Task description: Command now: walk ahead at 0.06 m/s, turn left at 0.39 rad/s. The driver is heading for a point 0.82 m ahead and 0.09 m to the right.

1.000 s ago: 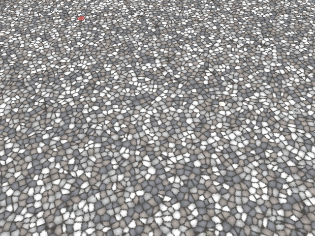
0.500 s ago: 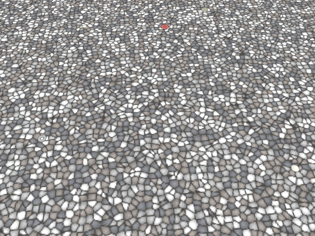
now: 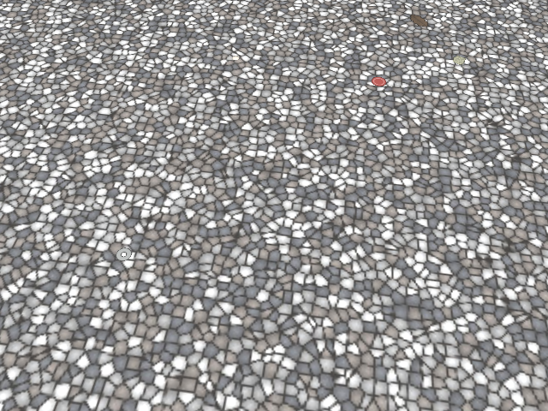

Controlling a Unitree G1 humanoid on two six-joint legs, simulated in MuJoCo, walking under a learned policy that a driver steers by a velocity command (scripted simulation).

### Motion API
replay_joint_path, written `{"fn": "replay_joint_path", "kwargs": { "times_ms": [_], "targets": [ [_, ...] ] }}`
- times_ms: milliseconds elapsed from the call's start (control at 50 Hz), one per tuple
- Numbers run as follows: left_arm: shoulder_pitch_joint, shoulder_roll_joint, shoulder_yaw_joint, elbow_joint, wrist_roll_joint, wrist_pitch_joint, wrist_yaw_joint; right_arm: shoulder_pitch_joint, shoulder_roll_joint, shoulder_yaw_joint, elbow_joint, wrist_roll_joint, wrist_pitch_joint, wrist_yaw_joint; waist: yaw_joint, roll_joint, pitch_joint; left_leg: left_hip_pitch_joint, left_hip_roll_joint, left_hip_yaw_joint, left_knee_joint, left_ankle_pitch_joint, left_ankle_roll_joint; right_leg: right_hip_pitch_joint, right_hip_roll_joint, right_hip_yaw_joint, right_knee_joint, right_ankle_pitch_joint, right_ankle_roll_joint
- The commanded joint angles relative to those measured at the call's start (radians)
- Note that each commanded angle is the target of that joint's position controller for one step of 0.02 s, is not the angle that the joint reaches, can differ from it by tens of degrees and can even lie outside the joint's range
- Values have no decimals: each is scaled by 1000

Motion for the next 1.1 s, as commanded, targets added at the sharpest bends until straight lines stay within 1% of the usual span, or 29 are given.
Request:
{"fn": "replay_joint_path", "kwargs": {
  "times_ms": [20,40,60,80,100,120,140,160,180,200,220,240,280,320,360,380,400,420,440,460,480,500,520,560,580,660,800,940,1100],
  "targets": [
    [3,100,20,-69,-8,-18,8,35,-141,-29,-51,-6,1,-5,2,130,-99,151,320,-229,29,788,118,30,21,-4,-81,-53,-30],
    [20,101,19,-67,-10,-20,9,21,-140,-28,-55,-5,3,-6,10,134,-95,138,316,-238,43,780,105,81,29,-7,-139,-59,-42],
    [51,100,19,-61,-11,-24,10,-2,-140,-26,-59,0,5,-8,28,135,-90,114,302,-244,60,741,83,154,36,-13,-230,-35,-53],
    [96,95,19,-50,-5,-30,12,-34,-139,-22,-66,12,6,-11,65,122,-86,72,271,-240,93,667,45,260,37,-18,-380,66,-66],
    [133,114,22,-44,8,-41,18,-48,-118,-12,-79,22,0,-13,81,73,-109,-2,226,-222,156,537,-5,399,-34,55,-490,239,-90],
    [140,180,25,-62,18,-47,25,8,-47,10,-97,19,-7,-15,45,-138,-165,-94,125,-96,336,113,-54,521,-284,293,-511,625,-155],
    [127,190,23,-53,-5,-32,15,66,-89,-7,-77,18,16,-22,29,-238,-191,-153,-14,1,430,-439,-73,477,-387,434,-480,873,-311],
    [127,147,14,-53,-10,-30,6,59,-126,-14,-52,-2,26,-23,30,-113,-148,-170,25,-16,563,-426,-80,439,-367,404,-492,793,-338],
    [91,113,3,-55,-9,-32,3,31,-118,-14,-39,0,32,-18,23,-56,-107,-165,43,-29,593,-354,-90,388,-302,316,-502,683,-306],
    [43,98,-4,-62,-1,-28,4,18,-106,-11,-35,7,37,-12,6,-52,-87,-152,58,-29,575,-302,-105,357,-242,241,-523,573,-261],
    [27,101,-6,-60,3,-30,8,3,-98,-6,-34,6,42,-4,5,-95,-72,-145,70,-24,545,-257,-118,346,-209,196,-538,536,-239],
    [27,108,-4,-54,7,-30,8,8,-89,-1,-23,8,44,1,8,-121,-76,-127,64,-3,527,-234,-132,349,-175,155,-535,548,-229],
    [51,108,-6,-34,4,-31,5,-7,-73,10,-10,12,45,5,20,-116,-98,-100,73,27,426,-228,-149,381,-158,124,-523,551,-224],
    [75,118,-4,-13,3,-30,1,-38,-54,23,0,14,48,2,40,-119,-104,-64,94,61,295,-230,-151,402,-156,125,-515,491,-226],
    [95,135,2,7,7,-24,-4,-60,-55,29,12,18,49,-3,59,-138,-103,-33,105,89,184,-199,-141,409,-156,147,-510,430,-229],
    [96,140,5,14,7,-20,-6,-58,-57,31,22,20,47,-6,57,-140,-103,-14,108,99,126,-163,-133,407,-155,156,-505,404,-226],
    [85,141,6,19,5,-16,-6,-43,-52,34,37,20,42,-8,43,-129,-101,25,111,112,35,-92,-124,392,-147,155,-493,371,-213],
    [80,143,7,26,1,-13,-6,-29,-47,39,53,16,35,-11,28,-111,-95,85,121,112,-85,25,-112,358,-138,150,-485,335,-186],
    [94,132,5,32,1,-15,-7,-41,-67,39,57,6,24,-15,36,-83,-94,146,161,50,-128,96,-98,305,-133,158,-487,280,-148],
    [100,115,1,27,-2,-19,-11,-48,-104,37,55,-9,12,-19,51,-23,-105,184,246,-43,-123,142,-78,259,-107,137,-462,216,-114],
    [115,85,-3,34,-12,-17,-16,-103,-127,35,69,5,7,-16,100,104,-56,38,276,-73,-103,132,-45,310,-23,55,-499,100,-94],
    [100,96,-2,58,-6,-13,-14,-125,-83,47,69,8,-1,-9,81,91,-38,-35,278,-80,-129,61,-43,385,-17,47,-493,102,-83],
    [96,99,0,72,-4,-11,-13,-121,-67,54,81,7,-9,-8,76,93,-23,-63,264,-68,-145,22,-54,413,-25,52,-489,127,-84],
    [106,108,5,98,-1,-13,-16,-95,-72,58,113,8,-16,-16,73,104,-15,-51,242,-50,-157,32,-64,422,-41,60,-483,181,-92],
    [114,103,3,111,0,-16,-17,-83,-74,58,129,11,-18,-18,74,102,-19,-33,239,-45,-155,50,-64,415,-47,62,-488,194,-93],
    [120,91,-2,164,-3,-18,-15,-67,-64,65,165,12,-21,-20,67,61,-9,-15,240,-41,-159,48,-55,395,-44,60,-507,175,-81],
    [139,77,-11,238,-3,-18,-11,-49,-55,72,215,13,-25,-22,64,34,-5,-12,238,-34,-165,50,-47,393,-47,60,-513,177,-72],
    [161,62,-19,293,-4,-18,-5,-23,-33,80,251,13,-27,-24,64,31,-6,-6,233,-24,-158,77,-44,389,-50,59,-505,189,-71],
    [182,40,-25,334,-4,-17,1,11,-10,87,279,13,-28,-28,64,33,-1,-5,230,-16,-148,106,-44,386,-52,56,-494,203,-72]
  ]
}}
Next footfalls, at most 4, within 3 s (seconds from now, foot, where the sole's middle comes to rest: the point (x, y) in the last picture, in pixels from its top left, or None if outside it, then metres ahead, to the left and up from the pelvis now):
0.10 right None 0.10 -0.13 -0.78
0.46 left None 0.03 0.09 -0.78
2.42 left None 0.17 0.08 -0.78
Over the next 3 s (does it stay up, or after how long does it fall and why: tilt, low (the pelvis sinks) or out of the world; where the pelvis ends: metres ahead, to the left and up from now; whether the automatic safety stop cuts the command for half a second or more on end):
stays up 0.21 0.00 -0.01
